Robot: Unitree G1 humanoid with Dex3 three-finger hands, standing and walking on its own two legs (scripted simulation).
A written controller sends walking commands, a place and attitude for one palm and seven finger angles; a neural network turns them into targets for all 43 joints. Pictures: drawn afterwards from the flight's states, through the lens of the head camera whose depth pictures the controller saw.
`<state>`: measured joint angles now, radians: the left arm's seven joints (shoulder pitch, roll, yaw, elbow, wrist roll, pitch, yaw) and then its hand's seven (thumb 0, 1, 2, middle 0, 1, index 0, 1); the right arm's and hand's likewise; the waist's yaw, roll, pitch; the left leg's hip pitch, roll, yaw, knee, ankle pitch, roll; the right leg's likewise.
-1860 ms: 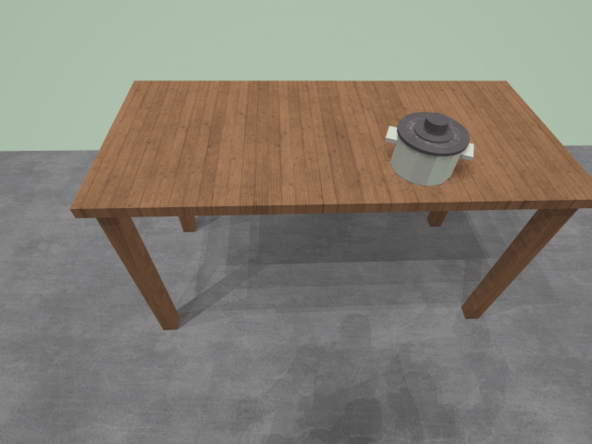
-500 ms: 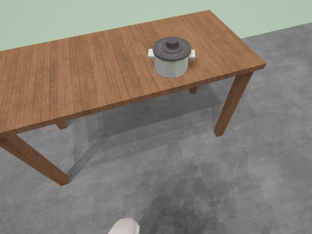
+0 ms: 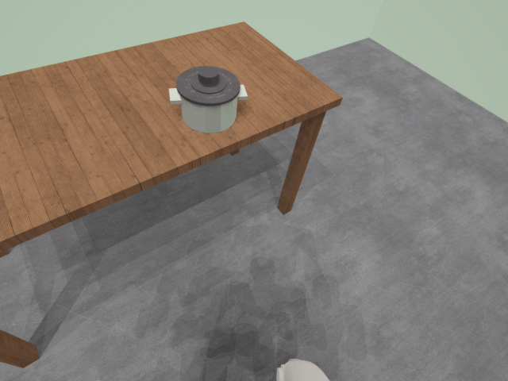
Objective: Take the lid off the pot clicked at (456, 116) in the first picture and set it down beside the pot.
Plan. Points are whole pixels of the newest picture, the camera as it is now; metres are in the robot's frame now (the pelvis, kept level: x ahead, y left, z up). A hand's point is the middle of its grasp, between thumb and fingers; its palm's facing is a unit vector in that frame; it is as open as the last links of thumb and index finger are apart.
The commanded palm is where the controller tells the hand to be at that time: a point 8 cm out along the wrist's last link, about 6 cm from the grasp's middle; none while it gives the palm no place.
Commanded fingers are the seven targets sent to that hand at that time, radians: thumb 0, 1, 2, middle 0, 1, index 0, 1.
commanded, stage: walk to a spot facing it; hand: left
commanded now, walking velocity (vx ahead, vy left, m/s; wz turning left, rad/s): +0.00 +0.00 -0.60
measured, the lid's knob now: (208, 75) +0.77 +0.18 +0.02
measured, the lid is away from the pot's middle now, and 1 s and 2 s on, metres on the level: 0.00 0.00 0.00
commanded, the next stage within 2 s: none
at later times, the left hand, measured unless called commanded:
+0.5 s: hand (195, 363) +0.16 +0.10 -0.15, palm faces -0.30 -0.92 -0.27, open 7.4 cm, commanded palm none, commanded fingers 0.00 0.90 0.90 -0.20 -0.30 -0.20 -0.30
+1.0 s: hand (176, 352) +0.18 +0.14 -0.18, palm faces -0.52 -0.83 -0.19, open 7.4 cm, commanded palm none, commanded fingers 0.00 0.90 0.90 -0.20 -0.30 -0.20 -0.30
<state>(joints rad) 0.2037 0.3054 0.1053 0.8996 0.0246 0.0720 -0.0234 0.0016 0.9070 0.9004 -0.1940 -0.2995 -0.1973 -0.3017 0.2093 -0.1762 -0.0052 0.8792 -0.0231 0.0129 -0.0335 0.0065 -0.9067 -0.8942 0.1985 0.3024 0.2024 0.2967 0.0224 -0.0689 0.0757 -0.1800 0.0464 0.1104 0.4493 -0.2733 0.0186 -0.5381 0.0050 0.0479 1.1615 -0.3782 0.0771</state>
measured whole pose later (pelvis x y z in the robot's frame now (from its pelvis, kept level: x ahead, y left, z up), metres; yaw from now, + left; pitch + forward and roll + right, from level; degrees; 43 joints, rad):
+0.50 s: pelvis +0.00 -0.05 +0.00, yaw -18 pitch +1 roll +1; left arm 0.16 0.21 0.05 0.87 0.01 0.04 0.00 0.00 0.90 0.90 -0.20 -0.30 -0.20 -0.30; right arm 0.22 -0.24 -0.06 0.92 -0.02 0.06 -0.02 0.01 -0.91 -0.89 0.19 0.30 0.20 0.30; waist -0.03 0.03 0.09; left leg -0.48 0.11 0.04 1.04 -0.39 -0.09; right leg -0.26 0.04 0.03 0.50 -0.25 -0.05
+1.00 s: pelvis +0.02 -0.01 +0.00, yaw -36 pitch +0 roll -2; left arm 0.25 0.27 0.10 0.93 0.03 0.09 -0.04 0.00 0.91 0.90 -0.19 -0.30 -0.20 -0.30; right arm 0.22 -0.17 -0.01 0.86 -0.02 0.01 -0.03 0.01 -0.91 -0.89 0.20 0.30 0.20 0.30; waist 0.02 -0.05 0.05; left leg -0.18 0.08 0.18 0.44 -0.27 0.03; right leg -0.49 -0.04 0.01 1.09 -0.37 0.08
